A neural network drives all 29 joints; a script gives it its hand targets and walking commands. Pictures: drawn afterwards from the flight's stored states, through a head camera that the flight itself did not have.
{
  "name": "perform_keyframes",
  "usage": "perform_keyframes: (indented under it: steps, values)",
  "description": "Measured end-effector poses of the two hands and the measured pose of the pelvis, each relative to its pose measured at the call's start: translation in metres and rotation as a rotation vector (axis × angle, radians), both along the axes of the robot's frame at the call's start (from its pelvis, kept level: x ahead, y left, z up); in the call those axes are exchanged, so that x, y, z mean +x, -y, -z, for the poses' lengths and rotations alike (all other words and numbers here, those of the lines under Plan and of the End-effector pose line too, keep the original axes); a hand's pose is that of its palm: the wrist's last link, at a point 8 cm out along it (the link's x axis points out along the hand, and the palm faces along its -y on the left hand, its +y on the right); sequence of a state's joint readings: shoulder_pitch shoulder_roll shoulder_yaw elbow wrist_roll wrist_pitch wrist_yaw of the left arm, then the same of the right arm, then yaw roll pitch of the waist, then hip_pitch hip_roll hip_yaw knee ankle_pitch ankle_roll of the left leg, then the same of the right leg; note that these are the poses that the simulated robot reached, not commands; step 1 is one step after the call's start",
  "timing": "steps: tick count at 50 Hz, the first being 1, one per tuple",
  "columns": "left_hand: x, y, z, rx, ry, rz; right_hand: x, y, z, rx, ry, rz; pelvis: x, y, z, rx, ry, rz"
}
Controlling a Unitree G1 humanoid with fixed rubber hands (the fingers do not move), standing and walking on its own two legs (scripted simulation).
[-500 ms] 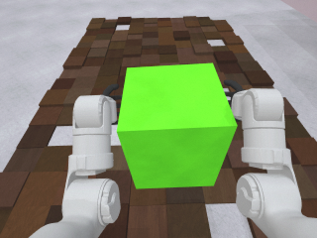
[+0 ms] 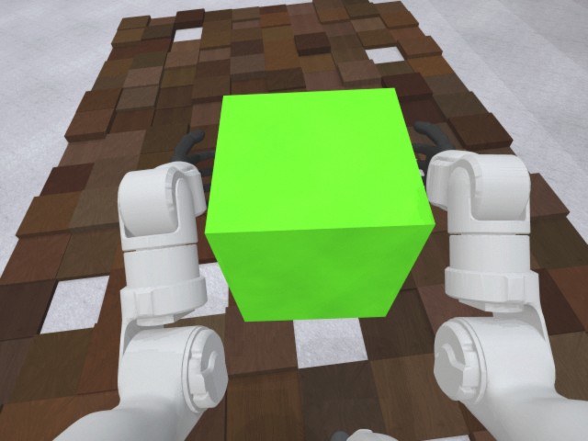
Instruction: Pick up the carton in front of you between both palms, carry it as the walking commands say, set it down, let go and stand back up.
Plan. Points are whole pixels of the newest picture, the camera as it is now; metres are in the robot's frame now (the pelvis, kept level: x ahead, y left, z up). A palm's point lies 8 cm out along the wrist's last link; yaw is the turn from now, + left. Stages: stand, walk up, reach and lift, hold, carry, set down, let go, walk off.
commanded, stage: carry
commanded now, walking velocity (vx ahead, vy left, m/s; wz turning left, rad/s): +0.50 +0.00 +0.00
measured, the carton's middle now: (312, 216) +0.39 -0.02 +0.10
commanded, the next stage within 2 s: none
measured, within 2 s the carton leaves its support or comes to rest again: neither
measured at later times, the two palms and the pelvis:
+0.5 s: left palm (214, 94) +0.68 +0.14 +0.12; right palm (377, 84) +0.67 -0.16 +0.12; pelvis +0.31 +0.00 +0.03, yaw -1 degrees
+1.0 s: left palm (242, 25) +0.94 +0.10 +0.13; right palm (371, 11) +0.96 -0.20 +0.13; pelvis +0.61 -0.06 +0.00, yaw -2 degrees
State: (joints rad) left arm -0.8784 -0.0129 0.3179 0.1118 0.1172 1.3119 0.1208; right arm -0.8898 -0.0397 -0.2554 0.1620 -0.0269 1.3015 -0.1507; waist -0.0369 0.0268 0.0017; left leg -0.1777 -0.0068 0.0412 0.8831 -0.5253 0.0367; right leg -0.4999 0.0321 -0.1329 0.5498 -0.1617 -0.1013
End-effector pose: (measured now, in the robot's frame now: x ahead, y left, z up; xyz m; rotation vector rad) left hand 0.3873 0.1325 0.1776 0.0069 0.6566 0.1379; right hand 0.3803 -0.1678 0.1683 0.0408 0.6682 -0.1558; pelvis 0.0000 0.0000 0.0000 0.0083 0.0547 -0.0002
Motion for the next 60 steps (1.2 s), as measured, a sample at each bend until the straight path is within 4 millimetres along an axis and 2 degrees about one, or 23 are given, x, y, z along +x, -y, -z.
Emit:
perform_keyframes:
  steps: [5, 11, 16, 22, 25, 28, 31, 34, 38, 41, 44, 47, 50, 55, 60]
  values:
    - [0.037, -0.015, 0.030, -0.003, -0.107, -0.072, 0.063, -0.015, 0.024, -0.009, -0.106, -0.077, 0.054, 0.018, -0.014, 0.021, -0.014, -0.017]
    - [0.093, -0.023, 0.041, -0.027, -0.114, -0.132, 0.131, -0.025, 0.035, 0.007, -0.116, -0.102, 0.119, 0.027, -0.028, 0.039, -0.038, -0.025]
    - [0.156, -0.022, 0.043, -0.031, -0.071, -0.117, 0.185, -0.023, 0.040, 0.018, -0.072, -0.075, 0.185, 0.023, -0.026, 0.031, -0.039, -0.013]
    - [0.247, -0.019, 0.053, -0.035, -0.051, -0.056, 0.259, -0.019, 0.047, -0.014, -0.051, -0.039, 0.278, 0.012, -0.016, 0.053, -0.027, 0.004]
    - [0.292, -0.010, 0.057, -0.024, -0.095, -0.001, 0.290, -0.010, 0.051, -0.033, -0.093, -0.005, 0.313, 0.005, -0.026, 0.071, -0.036, 0.021]
    - [0.335, 0.011, 0.049, -0.006, -0.109, 0.066, 0.310, 0.009, 0.050, -0.020, -0.109, 0.059, 0.342, -0.002, -0.040, 0.038, -0.043, 0.026]
    - [0.375, 0.032, 0.037, -0.012, -0.092, 0.108, 0.334, 0.028, 0.039, -0.002, -0.092, 0.117, 0.374, -0.003, -0.051, 0.015, -0.051, 0.035]
    - [0.409, 0.047, 0.025, -0.025, -0.053, 0.117, 0.367, 0.043, 0.024, 0.013, -0.049, 0.149, 0.410, 0.002, -0.054, 0.012, -0.057, 0.045]
    - [0.452, 0.056, 0.013, -0.022, 0.020, 0.086, 0.424, 0.054, 0.009, 0.030, 0.023, 0.126, 0.467, 0.019, -0.042, 0.034, -0.041, 0.042]
    - [0.483, 0.055, 0.010, 0.000, 0.079, 0.043, 0.473, 0.055, 0.007, 0.013, 0.080, 0.056, 0.512, 0.037, -0.017, 0.042, -0.023, 0.029]
    - [0.509, 0.050, 0.024, 0.024, 0.057, 0.018, 0.513, 0.049, 0.017, 0.006, 0.061, -0.019, 0.544, 0.048, -0.001, 0.006, -0.027, 0.034]
    - [0.529, 0.041, 0.039, 0.019, -0.024, -0.018, 0.545, 0.039, 0.030, -0.001, -0.020, -0.058, 0.577, 0.054, -0.001, 0.004, -0.029, 0.030]
    - [0.557, 0.032, 0.046, 0.022, -0.066, -0.044, 0.581, 0.030, 0.039, 0.004, -0.061, -0.084, 0.610, 0.057, -0.003, 0.005, -0.030, 0.029]
    - [0.628, 0.023, 0.058, 0.021, -0.093, -0.052, 0.651, 0.021, 0.053, 0.004, -0.087, -0.089, 0.673, 0.055, -0.002, 0.001, -0.039, 0.029]
    - [0.719, 0.027, 0.077, -0.004, -0.078, 0.007, 0.722, 0.026, 0.067, -0.029, -0.075, -0.036, 0.748, 0.045, 0.009, 0.015, -0.014, 0.029]
